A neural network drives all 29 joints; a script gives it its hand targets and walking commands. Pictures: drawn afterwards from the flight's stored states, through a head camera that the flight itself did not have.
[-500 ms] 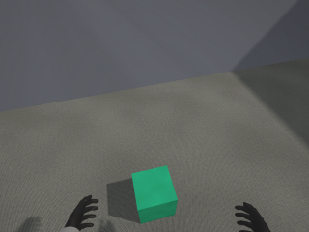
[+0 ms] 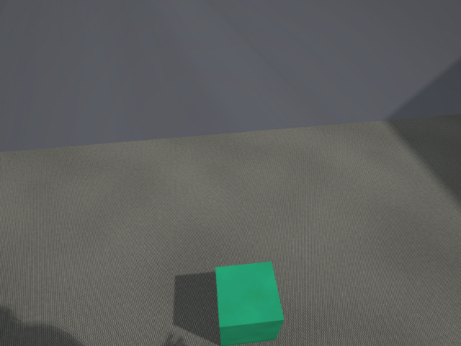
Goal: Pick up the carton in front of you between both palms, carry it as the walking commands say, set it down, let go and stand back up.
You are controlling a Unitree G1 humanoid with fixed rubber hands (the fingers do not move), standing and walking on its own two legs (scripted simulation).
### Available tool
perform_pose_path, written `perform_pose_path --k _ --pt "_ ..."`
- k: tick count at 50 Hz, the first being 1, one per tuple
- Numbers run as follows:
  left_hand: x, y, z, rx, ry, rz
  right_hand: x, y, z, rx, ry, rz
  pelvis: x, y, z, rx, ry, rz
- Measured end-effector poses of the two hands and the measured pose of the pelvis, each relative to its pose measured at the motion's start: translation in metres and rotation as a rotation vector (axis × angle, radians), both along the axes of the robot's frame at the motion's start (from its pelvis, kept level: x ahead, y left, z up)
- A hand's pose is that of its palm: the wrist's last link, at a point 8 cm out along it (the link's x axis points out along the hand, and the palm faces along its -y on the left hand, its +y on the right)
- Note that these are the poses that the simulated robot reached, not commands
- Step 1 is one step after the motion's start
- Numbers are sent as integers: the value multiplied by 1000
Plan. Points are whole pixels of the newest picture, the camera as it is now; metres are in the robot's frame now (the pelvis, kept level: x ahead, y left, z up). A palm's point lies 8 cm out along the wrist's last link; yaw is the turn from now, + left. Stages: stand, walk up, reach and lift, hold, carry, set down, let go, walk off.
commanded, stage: stand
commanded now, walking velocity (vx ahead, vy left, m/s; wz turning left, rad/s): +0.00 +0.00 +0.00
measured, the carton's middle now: (246, 304) +0.42 -0.01 -0.63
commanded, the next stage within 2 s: none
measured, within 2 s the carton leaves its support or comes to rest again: neither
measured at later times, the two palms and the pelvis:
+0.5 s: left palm out of the picture +0.01 +0.27 -0.12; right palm out of the picture +0.07 -0.25 -0.10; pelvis -0.01 +0.00 +0.00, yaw +3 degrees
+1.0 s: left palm out of the picture -0.06 +0.24 -0.13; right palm out of the picture +0.04 -0.26 -0.11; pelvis -0.02 -0.01 +0.01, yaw +5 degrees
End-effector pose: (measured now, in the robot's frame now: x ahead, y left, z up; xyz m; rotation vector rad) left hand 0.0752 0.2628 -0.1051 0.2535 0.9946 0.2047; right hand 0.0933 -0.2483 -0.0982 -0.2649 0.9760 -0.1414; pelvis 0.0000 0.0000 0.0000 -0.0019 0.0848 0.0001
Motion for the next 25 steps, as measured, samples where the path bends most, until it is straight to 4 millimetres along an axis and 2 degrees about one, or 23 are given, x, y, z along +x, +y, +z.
perform_pose_path --k 7,25 --pt "-16 2 -7 -3 56 35 2 0 -2 -14 25 5 1 1 -1 -7 -6 18" --pt "-68 7 -14 -4 182 91 -25 -6 -5 -39 116 15 -10 -1 2 -17 -32 58"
